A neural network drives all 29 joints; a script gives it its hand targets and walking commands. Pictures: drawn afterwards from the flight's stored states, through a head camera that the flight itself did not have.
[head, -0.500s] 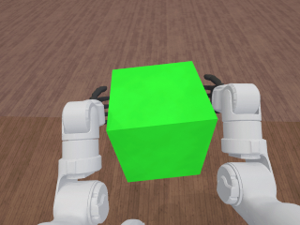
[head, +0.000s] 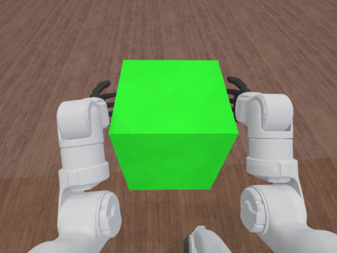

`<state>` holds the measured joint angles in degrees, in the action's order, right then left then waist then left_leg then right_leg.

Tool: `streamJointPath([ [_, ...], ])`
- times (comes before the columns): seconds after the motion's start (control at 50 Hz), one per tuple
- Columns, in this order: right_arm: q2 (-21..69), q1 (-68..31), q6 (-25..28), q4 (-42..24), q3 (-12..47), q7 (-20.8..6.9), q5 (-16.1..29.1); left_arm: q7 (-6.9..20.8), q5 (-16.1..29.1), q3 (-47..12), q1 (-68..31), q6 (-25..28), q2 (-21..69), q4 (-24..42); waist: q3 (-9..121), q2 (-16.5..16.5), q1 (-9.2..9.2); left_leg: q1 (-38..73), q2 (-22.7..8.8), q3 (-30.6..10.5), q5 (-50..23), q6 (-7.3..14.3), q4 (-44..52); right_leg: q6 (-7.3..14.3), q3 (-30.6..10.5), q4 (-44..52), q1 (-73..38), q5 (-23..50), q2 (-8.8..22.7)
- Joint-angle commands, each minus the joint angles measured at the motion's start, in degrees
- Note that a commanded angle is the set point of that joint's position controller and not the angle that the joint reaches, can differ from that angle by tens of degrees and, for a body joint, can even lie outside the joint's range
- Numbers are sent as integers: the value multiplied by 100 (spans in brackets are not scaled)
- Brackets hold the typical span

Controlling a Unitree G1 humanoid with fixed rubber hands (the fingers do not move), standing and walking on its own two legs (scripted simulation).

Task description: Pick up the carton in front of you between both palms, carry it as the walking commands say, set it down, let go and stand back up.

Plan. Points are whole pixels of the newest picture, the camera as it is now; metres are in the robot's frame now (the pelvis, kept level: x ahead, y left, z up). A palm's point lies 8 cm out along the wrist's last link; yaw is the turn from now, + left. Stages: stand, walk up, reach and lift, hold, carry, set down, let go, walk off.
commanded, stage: carry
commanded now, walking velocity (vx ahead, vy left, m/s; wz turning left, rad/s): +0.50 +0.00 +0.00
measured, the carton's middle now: (170, 130) +0.38 -0.03 +0.10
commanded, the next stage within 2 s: none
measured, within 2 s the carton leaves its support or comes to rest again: neither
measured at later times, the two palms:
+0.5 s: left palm (85, 28) +0.69 +0.17 +0.21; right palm (188, 18) +0.70 -0.13 +0.22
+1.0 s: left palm out of the picture +0.97 +0.15 +0.24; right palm out of the picture +1.00 -0.15 +0.25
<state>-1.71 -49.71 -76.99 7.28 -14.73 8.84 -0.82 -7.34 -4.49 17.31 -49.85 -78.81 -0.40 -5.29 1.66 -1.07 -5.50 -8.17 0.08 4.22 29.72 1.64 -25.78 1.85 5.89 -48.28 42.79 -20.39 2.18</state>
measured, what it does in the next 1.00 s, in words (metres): climbs: right foot 0.04 m higher, then left foot 0.03 m higher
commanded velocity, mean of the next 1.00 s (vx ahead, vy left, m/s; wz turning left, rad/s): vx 0.50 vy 0.00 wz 0.00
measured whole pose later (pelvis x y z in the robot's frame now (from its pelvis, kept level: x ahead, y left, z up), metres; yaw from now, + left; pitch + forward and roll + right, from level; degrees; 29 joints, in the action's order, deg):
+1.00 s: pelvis +0.61 -0.01 +0.09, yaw +1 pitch +3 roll -1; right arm -3.1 -50.0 -76.6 13.0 -16.6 7.1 -3.2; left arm -8.0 -4.6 13.2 -47.8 -76.6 0.4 -10.7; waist 1.9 -0.7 3.3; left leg -26.8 0.5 0.0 26.3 1.8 -72.4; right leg 5.3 7.5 -37.8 28.4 -11.6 -0.9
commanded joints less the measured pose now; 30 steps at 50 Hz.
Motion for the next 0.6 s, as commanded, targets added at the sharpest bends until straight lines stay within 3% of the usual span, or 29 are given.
streamJointPath([
  [0.0, 6373, -4673, 56, -391, 3335, -1558, 2755, 902, 1832, -3044, -3892, 223, 5439, -69, 2990, -545, 763, 340, -1024, -109, -5883, 558, -925, 239, 1060, 1323, -3291, 616, -825],
  [0.02, 6345, -4622, 64, -267, 3298, -1576, 2665, 948, 1865, -3036, -3758, 254, 5471, -251, 3587, -277, 1110, -283, -891, 109, -5480, 301, -1996, 352, 776, 1434, -4889, 567, -601],
  [0.04, 6367, -4623, 59, -160, 3231, -1607, 2572, 1006, 1880, -3040, -3706, 298, 5485, -286, 4112, 568, 1277, -1728, -468, 17, -3407, 30, -3326, 902, -1890, 1991, -6249, -1070, 855],
  [0.06, 6398, -4702, 55, -148, 3196, -1636, 2486, 1054, 1952, -3060, -3857, 371, 5539, -292, 4007, 2057, 1298, -3132, 623, -254, -128, -148, -4906, 1682, -4566, 2868, -6621, 123, 1788],
  [0.08, 6448, -4740, 84, -33, 3171, -1609, 2370, 1117, 2173, -3199, -4048, 371, 5726, -65, 3566, 1354, 1120, -3735, 280, -853, -74, 57, -5779, 1698, -4273, 2573, -6497, 857, 1772],
  [0.1, 6382, -4582, 110, -76, 3071, -1566, 2264, 1172, 2439, -3407, -4356, 387, 6034, 221, 3332, 692, 1144, -4005, 143, -780, -276, 124, -6092, 1643, -3625, 2197, -6122, 1903, 1610],
  [0.12, 6350, -4507, 127, -135, 3003, -1509, 2189, 1214, 2696, -3580, -4706, 406, 6229, 554, 3214, 257, 1081, -4112, -11, -748, -398, 177, -5910, 1410, -3073, 2034, -5834, 2312, 1490],
  [0.16, 6245, -4381, 145, -310, 2871, -1358, 2000, 1272, 3107, -3809, -5243, 421, 6495, 1061, 3205, 382, 948, -3941, -178, -741, -635, 216, -5299, 1066, -2486, 2194, -5496, 1774, 1275],
  [0.24, 5833, -4285, 144, -735, 2799, -1103, 1669, 1326, 3385, -3895, -5497, 362, 6448, 1518, 3056, 586, 958, -4085, -221, -371, -455, 142, -4486, 1199, -2106, 2501, -5203, 1396, 1284],
  [0.3, 5541, -4068, 61, -599, 2832, -1030, 1467, 1356, 3320, -3864, -5208, 271, 6272, 1222, 2828, 739, 1005, -3732, -353, -238, -899, 77, -3157, 1163, -1587, 2690, -4913, 1503, 1207],
  [0.38, 5545, -3822, -16, -17, 2885, -1146, 1442, 1414, 3068, -3725, -4811, 229, 6155, 467, 2436, 834, 1013, -2586, 79, 517, -1278, 173, -1595, 896, -897, 2603, -4510, 2427, 1039],
  [0.4, 5612, -3830, -20, 159, 2871, -1192, 1474, 1426, 3010, -3658, -4707, 231, 6150, 270, 2484, 893, 877, -1999, 283, 734, -1220, 250, -1297, 776, -675, 2280, -4388, 3148, 1010],
  [0.42, 5708, -3767, -8, 378, 2843, -1239, 1504, 1437, 2973, -3593, -4637, 238, 6166, 86, 2726, 821, 573, -914, 516, 1032, -1439, 329, -781, 560, -221, 1495, -4121, 4002, 870],
  [0.44, 5770, -3591, 30, 612, 2792, -1280, 1545, 1450, 2904, -3532, -4562, 250, 6181, -85, 3216, 621, 234, 707, 423, 780, -1469, 465, -675, 276, 59, 531, -3440, 4086, 681],
  [0.46, 5784, -3511, 92, 680, 2726, -1322, 1555, 1469, 2820, -3456, -4528, 267, 6202, -199, 3803, -196, -44, 2177, -926, -1592, 100, 987, -247, -65, 38, -871, -2017, 2311, 379],
  [0.48, 5846, -3728, 161, 697, 2724, -1349, 1623, 1487, 2729, -3401, -4641, 288, 6281, -250, 3734, -1677, -11, 2959, -1970, -4225, -764, 1712, 410, -195, -195, -2095, -346, -839, -591],
  [0.5, 6046, -3884, 177, 440, 2824, -1387, 1805, 1468, 2668, -3369, -4723, 326, 6306, -251, 3356, -1256, 29, 2863, -1978, -4282, -1605, 1787, 384, -44, -689, -3093, 402, -1141, -510],
  [0.52, 6280, -4267, 205, 95, 3000, -1421, 2063, 1425, 2613, -3292, -4707, 354, 6268, -190, 3063, -613, 18, 2520, -1861, -3597, -2573, 1680, 43, 51, -763, -3466, 669, -963, -314],
  [0.54, 6485, -4624, 237, -233, 3170, -1447, 2321, 1363, 2554, -3233, -4610, 372, 6265, -126, 2988, -71, 42, 2182, -1749, -3081, -3028, 1484, -121, 74, -779, -3423, 694, -755, -157],
  [0.58, 6771, -5219, 269, -829, 3394, -1480, 2744, 1217, 2409, -3122, -4439, 402, 6175, 85, 3021, -108, 223, 1740, -1524, -2461, -2468, 1140, 35, 75, -810, -2894, 442, -496, 15],
])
